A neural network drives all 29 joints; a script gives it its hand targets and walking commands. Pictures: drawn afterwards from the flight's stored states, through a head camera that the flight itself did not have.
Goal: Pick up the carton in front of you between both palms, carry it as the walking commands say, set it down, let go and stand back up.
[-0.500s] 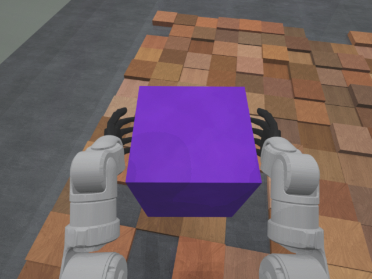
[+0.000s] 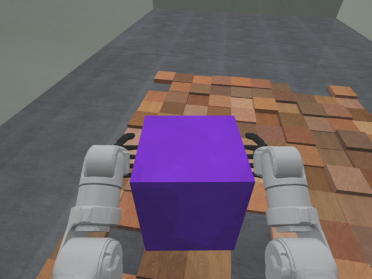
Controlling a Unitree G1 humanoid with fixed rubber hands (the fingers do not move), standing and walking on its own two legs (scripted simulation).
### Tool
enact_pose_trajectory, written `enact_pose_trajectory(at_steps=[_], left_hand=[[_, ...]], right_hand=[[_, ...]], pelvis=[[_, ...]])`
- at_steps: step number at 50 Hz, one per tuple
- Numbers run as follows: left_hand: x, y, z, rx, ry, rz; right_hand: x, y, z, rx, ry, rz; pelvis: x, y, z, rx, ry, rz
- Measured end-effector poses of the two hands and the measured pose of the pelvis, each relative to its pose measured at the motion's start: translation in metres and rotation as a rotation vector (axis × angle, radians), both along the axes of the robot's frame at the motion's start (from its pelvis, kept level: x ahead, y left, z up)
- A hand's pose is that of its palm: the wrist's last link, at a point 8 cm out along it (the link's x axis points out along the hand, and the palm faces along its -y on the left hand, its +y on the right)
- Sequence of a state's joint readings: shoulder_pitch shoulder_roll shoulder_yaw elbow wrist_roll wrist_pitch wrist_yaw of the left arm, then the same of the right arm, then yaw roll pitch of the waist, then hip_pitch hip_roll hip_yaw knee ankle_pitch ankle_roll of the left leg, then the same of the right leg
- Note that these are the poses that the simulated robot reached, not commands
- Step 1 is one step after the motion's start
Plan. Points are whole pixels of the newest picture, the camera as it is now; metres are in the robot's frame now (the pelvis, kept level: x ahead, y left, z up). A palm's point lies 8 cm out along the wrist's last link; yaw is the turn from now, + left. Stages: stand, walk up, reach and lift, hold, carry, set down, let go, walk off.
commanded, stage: carry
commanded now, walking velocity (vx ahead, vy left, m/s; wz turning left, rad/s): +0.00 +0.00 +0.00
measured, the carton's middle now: (189, 183) +0.35 +0.00 +0.06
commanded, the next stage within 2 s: none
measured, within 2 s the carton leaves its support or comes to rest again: neither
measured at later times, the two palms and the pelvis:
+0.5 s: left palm (115, 160) +0.35 +0.17 +0.12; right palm (251, 161) +0.35 -0.13 +0.12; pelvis +0.00 +0.02 -0.01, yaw +0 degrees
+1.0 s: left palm (103, 159) +0.37 +0.20 +0.11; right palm (236, 161) +0.36 -0.10 +0.12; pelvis +0.00 +0.05 -0.01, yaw -1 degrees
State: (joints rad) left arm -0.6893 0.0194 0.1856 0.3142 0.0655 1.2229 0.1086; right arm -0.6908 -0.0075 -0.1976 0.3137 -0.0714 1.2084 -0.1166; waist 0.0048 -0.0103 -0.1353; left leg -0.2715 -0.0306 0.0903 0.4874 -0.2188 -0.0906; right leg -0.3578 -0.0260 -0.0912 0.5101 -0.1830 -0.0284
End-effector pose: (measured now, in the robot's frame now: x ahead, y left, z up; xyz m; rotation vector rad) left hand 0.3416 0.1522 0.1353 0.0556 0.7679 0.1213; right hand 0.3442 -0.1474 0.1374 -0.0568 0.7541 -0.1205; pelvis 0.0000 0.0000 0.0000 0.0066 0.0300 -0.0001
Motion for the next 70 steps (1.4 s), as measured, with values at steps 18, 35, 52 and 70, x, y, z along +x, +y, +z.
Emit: enact_pose_trajectory(at_steps=[18, 35, 52, 70], left_hand=[[0.011, 0.007, -0.010, -0.004, 0.007, -0.008], [0.016, 0.030, -0.019, -0.009, 0.007, -0.003], [0.026, 0.046, -0.022, -0.023, 0.000, -0.007], [0.026, 0.022, -0.017, -0.018, -0.007, -0.021]], right_hand=[[0.007, 0.007, -0.010, 0.010, 0.007, -0.021], [0.014, 0.030, -0.018, 0.011, 0.007, -0.021], [0.017, 0.045, -0.021, 0.016, 0.000, -0.043], [0.012, 0.021, -0.019, 0.024, -0.006, -0.061]], pelvis=[[0.001, 0.014, -0.003, -0.007, 0.005, -0.001], [0.003, 0.036, -0.007, -0.017, 0.005, -0.003], [0.005, 0.053, -0.007, -0.022, 0.003, -0.024], [0.006, 0.038, -0.008, -0.017, 0.008, -0.028]])
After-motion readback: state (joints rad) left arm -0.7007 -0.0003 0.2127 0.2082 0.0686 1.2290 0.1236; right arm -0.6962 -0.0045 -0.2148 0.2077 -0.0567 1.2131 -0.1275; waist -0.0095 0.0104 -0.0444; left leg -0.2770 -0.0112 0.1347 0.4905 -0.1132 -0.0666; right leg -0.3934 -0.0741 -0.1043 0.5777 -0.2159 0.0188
